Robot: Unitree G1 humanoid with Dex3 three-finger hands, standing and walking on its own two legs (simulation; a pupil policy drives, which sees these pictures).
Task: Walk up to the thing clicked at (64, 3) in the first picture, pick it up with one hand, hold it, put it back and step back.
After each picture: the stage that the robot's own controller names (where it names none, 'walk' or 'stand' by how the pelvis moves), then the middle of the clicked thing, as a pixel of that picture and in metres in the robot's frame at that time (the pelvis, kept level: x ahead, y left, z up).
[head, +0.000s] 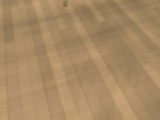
stand; (65, 2) +2.17 +0.26 -0.72
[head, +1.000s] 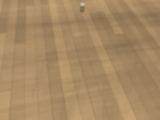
walk; (82, 7) +2.02 +0.09 -0.70
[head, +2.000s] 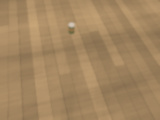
walk; (71, 28) +1.36 +0.12 -0.70
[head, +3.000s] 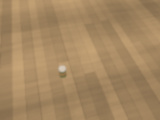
walk; (62, 71) +0.85 +0.17 -0.70
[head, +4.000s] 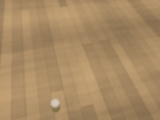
walk; (55, 105) +0.55 +0.18 -0.71
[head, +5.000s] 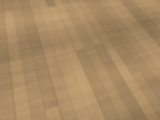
walk; out of the picture +0.35 +0.15 -0.72
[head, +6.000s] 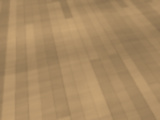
stand; out of the picture +0.33 +0.18 -0.72
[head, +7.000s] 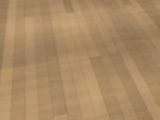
stand; out of the picture +0.32 +0.17 -0.71
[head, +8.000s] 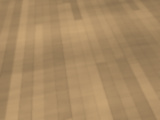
stand; out of the picture +0.32 +0.20 -0.72
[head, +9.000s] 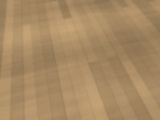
stand; out of the picture +0.27 +0.19 -0.71
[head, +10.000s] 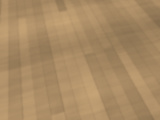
stand; out of the picture +0.32 +0.22 -0.72
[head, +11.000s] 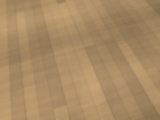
stand; out of the picture +0.32 +0.22 -0.71
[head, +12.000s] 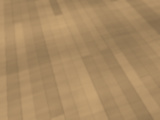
stand; out of the picture +0.32 +0.22 -0.72
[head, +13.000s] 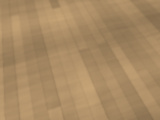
stand; out of the picture +0.35 +0.23 -0.71
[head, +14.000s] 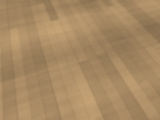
stand; out of the picture +0.28 +0.22 -0.72
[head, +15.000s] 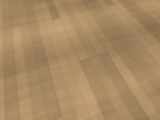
stand; out of the picture +0.32 +0.23 -0.73
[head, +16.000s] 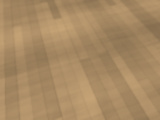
stand; out of the picture +0.32 +0.23 -0.73
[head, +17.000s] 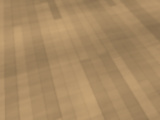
stand; out of the picture +0.32 +0.23 -0.73
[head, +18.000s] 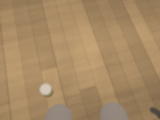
go down; (46, 90) +0.38 +0.20 -0.51
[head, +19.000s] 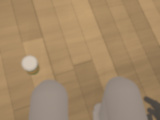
go down; (31, 66) +0.42 +0.22 -0.32
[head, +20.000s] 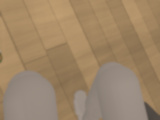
close in; out of the picture +0.42 +0.25 -0.25
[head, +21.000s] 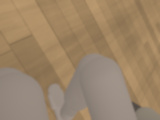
close; out of the picture +0.41 +0.27 -0.23
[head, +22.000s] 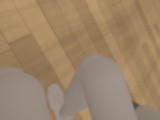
lift; out of the picture +0.39 +0.26 -0.23
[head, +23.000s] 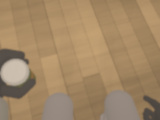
lift; (20, 76) +0.33 +0.21 -0.02
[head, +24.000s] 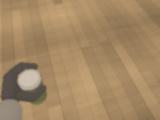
hold; (33, 87) +0.32 +0.18 +0.01
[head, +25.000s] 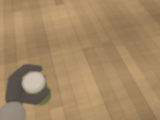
hold; (38, 89) +0.32 +0.17 +0.00
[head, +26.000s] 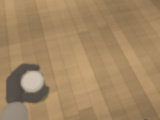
crouch; (36, 87) +0.33 +0.17 -0.04
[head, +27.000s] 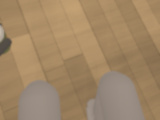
lower; out of the picture +0.46 +0.24 -0.08
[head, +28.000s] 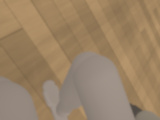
lower; out of the picture +0.44 +0.27 -0.24
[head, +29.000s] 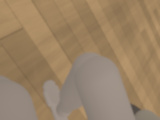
lower; out of the picture +0.43 +0.28 -0.24
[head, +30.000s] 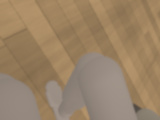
lower; out of the picture +0.43 +0.28 -0.23
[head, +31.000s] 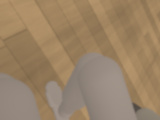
lower; out of the picture +0.42 +0.28 -0.23
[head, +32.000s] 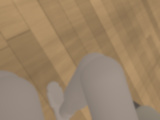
loosen; out of the picture +0.42 +0.26 -0.23
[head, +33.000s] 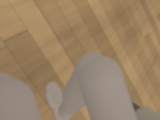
withdraw; out of the picture +0.42 +0.26 -0.23
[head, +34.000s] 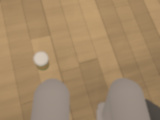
walk; (42, 61) +0.44 +0.20 -0.34
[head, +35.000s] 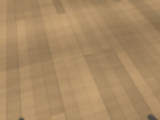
stand; out of the picture +0.36 +0.17 -0.66
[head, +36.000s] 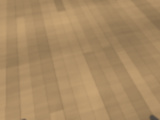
stand; out of the picture +0.36 +0.19 -0.67
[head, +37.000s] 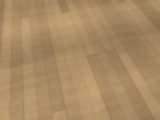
stand; out of the picture +0.36 +0.18 -0.69
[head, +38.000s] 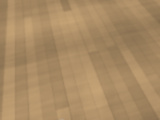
walk; out of the picture +0.38 +0.18 -0.72
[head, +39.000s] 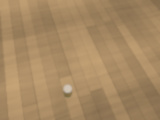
walk; (67, 91) +0.55 +0.09 -0.70
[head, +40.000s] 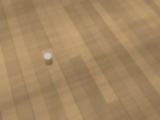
walk; (48, 59) +0.83 +0.30 -0.69
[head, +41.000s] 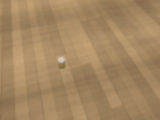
stand; (61, 63) +1.00 +0.21 -0.71
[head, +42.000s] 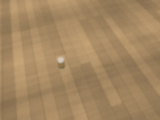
stand; (61, 63) +1.00 +0.23 -0.73
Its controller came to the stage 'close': yes
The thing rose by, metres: 0.73
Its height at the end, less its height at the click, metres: +0.00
